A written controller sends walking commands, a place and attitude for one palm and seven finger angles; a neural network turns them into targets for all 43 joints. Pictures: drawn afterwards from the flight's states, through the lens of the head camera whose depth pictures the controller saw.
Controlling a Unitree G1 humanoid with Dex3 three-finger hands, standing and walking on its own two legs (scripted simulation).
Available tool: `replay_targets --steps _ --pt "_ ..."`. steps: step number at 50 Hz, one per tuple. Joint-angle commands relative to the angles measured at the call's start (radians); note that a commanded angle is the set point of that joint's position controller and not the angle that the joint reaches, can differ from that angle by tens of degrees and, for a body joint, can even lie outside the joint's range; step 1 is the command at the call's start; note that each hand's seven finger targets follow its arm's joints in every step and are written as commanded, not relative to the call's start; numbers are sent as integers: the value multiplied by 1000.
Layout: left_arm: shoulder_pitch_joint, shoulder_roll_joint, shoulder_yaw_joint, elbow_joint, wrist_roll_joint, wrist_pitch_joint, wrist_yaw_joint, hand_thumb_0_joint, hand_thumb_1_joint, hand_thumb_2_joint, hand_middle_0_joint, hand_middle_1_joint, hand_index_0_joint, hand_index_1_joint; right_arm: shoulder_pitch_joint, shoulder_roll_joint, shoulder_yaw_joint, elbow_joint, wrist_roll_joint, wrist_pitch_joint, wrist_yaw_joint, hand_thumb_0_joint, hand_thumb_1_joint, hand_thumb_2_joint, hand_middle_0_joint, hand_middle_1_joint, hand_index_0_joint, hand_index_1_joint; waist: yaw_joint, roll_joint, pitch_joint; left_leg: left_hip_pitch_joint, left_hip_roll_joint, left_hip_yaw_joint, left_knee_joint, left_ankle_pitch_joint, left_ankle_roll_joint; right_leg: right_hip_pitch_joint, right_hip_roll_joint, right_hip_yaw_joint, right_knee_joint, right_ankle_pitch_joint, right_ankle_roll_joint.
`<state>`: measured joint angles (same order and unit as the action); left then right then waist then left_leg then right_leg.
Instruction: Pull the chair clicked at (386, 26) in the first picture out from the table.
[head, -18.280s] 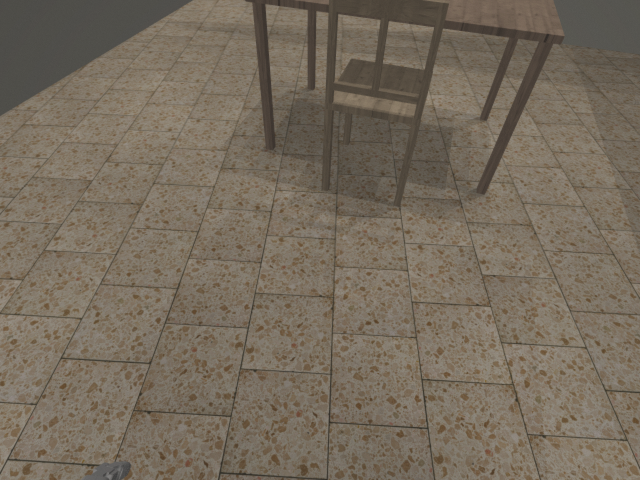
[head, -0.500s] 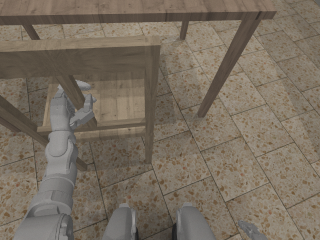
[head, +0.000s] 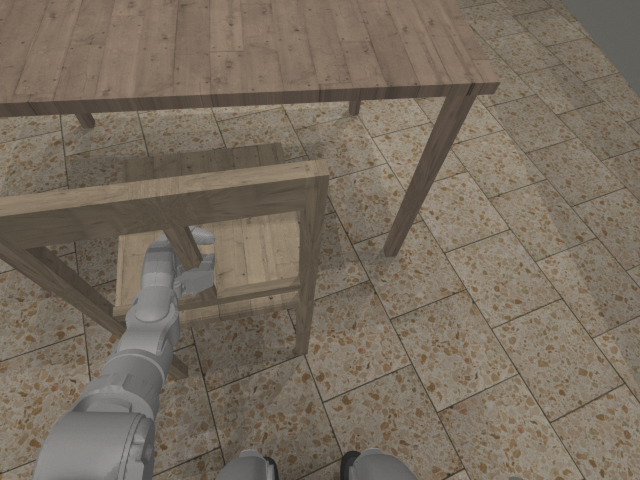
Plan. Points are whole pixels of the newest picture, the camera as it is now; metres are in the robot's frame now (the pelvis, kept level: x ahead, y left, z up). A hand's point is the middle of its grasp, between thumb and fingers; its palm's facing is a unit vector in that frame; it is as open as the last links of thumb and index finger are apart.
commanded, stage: step backward, pulling the chair out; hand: left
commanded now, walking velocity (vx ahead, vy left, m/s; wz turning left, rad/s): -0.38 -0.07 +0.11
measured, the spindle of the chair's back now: (194, 264) +0.42 +0.17 -0.08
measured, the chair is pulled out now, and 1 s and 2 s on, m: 0.09 0.22 0.28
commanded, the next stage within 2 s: none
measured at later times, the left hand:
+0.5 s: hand (217, 340) +0.30 +0.12 -0.06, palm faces +0.09 -0.98 -0.17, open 5.6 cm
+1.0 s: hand (211, 360) +0.27 +0.13 -0.06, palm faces +0.12 -0.98 -0.17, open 5.7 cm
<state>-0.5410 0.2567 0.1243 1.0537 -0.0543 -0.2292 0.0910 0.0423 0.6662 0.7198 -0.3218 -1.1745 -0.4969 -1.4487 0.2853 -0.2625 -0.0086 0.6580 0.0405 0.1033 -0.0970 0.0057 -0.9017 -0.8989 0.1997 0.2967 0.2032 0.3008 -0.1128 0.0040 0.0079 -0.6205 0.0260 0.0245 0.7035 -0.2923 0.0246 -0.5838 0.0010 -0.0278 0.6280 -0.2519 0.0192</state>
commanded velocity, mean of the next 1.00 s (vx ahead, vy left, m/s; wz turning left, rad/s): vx -0.38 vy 0.01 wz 0.10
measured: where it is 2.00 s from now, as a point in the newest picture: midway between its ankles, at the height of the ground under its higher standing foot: outside the picture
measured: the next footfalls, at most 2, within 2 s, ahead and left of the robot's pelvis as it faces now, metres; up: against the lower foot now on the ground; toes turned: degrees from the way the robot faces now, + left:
left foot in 1.12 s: -0.10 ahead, +0.14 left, +0.00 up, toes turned +6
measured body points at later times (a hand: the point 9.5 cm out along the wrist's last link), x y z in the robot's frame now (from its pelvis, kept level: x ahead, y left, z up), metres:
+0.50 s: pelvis -0.06 -0.02 +0.00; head +0.02 -0.02 +0.45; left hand +0.29 +0.17 -0.04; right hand +0.03 -0.30 -0.12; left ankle +0.02 +0.10 -0.72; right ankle +0.03 -0.13 -0.72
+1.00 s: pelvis -0.08 -0.03 +0.00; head +0.00 -0.03 +0.44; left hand +0.26 +0.18 -0.04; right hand +0.03 -0.27 -0.14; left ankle -0.06 +0.10 -0.68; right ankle +0.03 -0.13 -0.72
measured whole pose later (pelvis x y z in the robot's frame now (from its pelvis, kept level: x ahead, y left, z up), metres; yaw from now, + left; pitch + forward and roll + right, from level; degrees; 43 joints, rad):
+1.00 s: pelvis -0.08 -0.03 +0.00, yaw +4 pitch +2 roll +1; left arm -0.50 0.16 0.05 1.09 -0.07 -0.23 0.11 0.06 0.61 0.79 -0.33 -1.17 -0.50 -1.45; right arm 0.19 -0.22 0.03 0.80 0.04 -0.06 -0.11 0.01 -0.90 -0.90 0.20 0.30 0.21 0.30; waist -0.05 0.01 0.13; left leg -0.54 -0.03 -0.04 0.97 -0.48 -0.03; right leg -0.50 -0.04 -0.05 0.63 -0.17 -0.02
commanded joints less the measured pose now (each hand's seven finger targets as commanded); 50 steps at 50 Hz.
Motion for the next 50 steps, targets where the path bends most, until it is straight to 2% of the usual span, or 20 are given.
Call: replay_targets --steps 1,11,14,16,18,20,24,28,30,31,33,35,37,39,42,44,45,46,48,50 --pt "-232 167 -16 -201 34 -50 5 0 900 900 -500 -1450 -500 -1450 57 -137 -47 -75 5 -35 -20 0 -900 -900 200 300 200 300 50 153 -471 309 149 -170 -126 501 11 252 -50 49 -3 298 -18" --pt "-338 203 -16 -152 26 -75 29 0 900 900 -500 -1450 -500 -1450 21 -134 -37 -19 15 -107 -37 0 -900 -900 200 300 200 300 56 110 -353 183 136 -151 -176 72 32 247 -79 88 -45 14 -16" --pt "-346 190 -37 -132 26 -87 38 0 900 900 -500 -1450 -500 -1450 25 -123 -33 -3 19 -134 -37 0 -900 -900 200 300 200 300 49 28 -333 207 75 -108 -115 -49 7 206 -135 141 -152 -63 -28" --pt "-332 227 -22 -114 26 -89 49 0 900 900 -500 -1450 -500 -1450 32 -132 -36 7 22 -148 -39 0 -900 -900 200 300 200 300 46 -47 -314 235 23 -67 -49 -111 -13 181 -198 210 -248 -126 -48" --pt "-322 202 -43 -107 24 -86 53 0 900 900 -500 -1450 -500 -1450 17 -126 -32 22 21 -155 -35 0 -900 -900 200 300 200 300 53 -72 -314 271 2 -47 -4 -110 -25 186 -249 238 -307 -166 -57" --pt "-306 184 -53 -113 24 -88 54 0 900 900 -500 -1450 -500 -1450 4 -127 -28 35 21 -164 -37 0 -900 -900 200 300 200 300 62 -67 -326 280 0 -49 -14 -79 -27 224 -263 212 -298 -99 -61" --pt "-294 147 -83 -143 21 -94 51 0 900 900 -500 -1450 -500 -1450 -15 -141 -23 38 23 -171 -48 0 -900 -900 200 300 200 300 64 -18 -333 297 42 -103 -138 79 -11 262 -186 119 -197 51 -29" --pt "-292 104 -125 -160 3 -93 46 0 900 900 -500 -1450 -500 -1450 -40 -139 -15 -3 28 -176 -49 0 -900 -900 200 300 200 300 75 38 -247 248 111 -179 -270 -155 25 206 -104 89 -153 -262 -21" --pt "-273 79 -130 -169 4 -87 42 0 900 900 -500 -1450 -500 -1450 -51 -140 -8 -10 21 -179 -53 0 -900 -900 200 300 200 300 86 142 -239 202 168 -262 -353 -197 49 228 -56 59 -8 -219 -28" --pt "-284 96 -111 -185 4 -85 43 0 900 900 -500 -1450 -500 -1450 -52 -147 -15 -4 15 -178 -58 0 -900 -900 200 300 200 300 89 169 -260 230 197 -305 -357 -112 65 231 -40 54 43 -157 -29" --pt "-294 71 -126 -189 5 -82 35 0 900 900 -500 -1450 -500 -1450 -33 -135 -18 6 5 -179 -54 0 -900 -900 200 300 200 300 81 153 -293 326 214 -296 -287 131 72 224 -36 55 53 -61 -28" --pt "-306 81 -117 -187 13 -82 28 0 900 900 -500 -1450 -500 -1450 -18 -133 -24 18 -3 -184 -50 0 -900 -900 200 300 200 300 72 170 -317 375 213 -265 -247 245 65 238 -37 59 27 -17 -25" --pt "-309 88 -108 -176 19 -72 23 0 900 900 -500 -1450 -500 -1450 -29 -128 -24 23 -8 -186 -47 0 -900 -900 200 300 200 300 74 191 -308 335 220 -264 -252 216 61 259 -38 59 42 -27 -28" --pt "-325 86 -107 -177 19 -67 20 0 900 900 -500 -1450 -500 -1450 -53 -117 -20 20 -5 -189 -46 0 -900 -900 200 300 200 300 84 165 -261 212 217 -262 -262 71 63 310 -47 76 28 -67 -38" --pt "-309 130 -80 -168 17 -65 26 0 900 900 -500 -1450 -500 -1450 -50 -113 -22 23 0 -200 -50 0 -900 -900 200 300 200 300 87 46 -255 124 137 -187 -170 -83 25 339 -117 174 -74 -113 -65" --pt "-297 155 -76 -150 23 -65 38 0 900 900 -500 -1450 -500 -1450 -34 -106 -27 28 5 -202 -45 0 -900 -900 200 300 200 300 81 -107 -267 193 7 -84 63 -198 -42 216 -286 357 -297 -268 -130" --pt "-272 158 -75 -119 25 -51 44 0 900 900 -500 -1450 -500 -1450 -42 -102 -30 42 5 -198 -39 0 -900 -900 200 300 200 300 96 -160 -279 243 -29 -65 238 -200 -60 173 -365 401 -389 -355 -161" --pt "-257 169 -62 -120 21 -39 47 0 900 900 -500 -1450 -500 -1450 -59 -114 -35 40 0 -194 -37 0 -900 -900 200 300 200 300 114 -169 -278 212 -41 -85 362 -222 -64 185 -390 427 -405 -302 -193" --pt "-265 141 -59 -129 25 -31 41 0 900 900 -500 -1450 -500 -1450 -75 -96 -16 47 -8 -197 -28 0 -900 -900 200 300 200 300 113 -153 -286 113 -21 -129 401 -244 -59 336 -402 359 -324 -11 -202" --pt "-287 138 -47 -152 30 -38 42 0 900 900 -500 -1450 -500 -1450 -68 -99 -5 62 -8 -201 -28 0 -900 -900 200 300 200 300 97 -126 -312 172 -4 -121 257 -235 -60 399 -356 228 -231 275 -163"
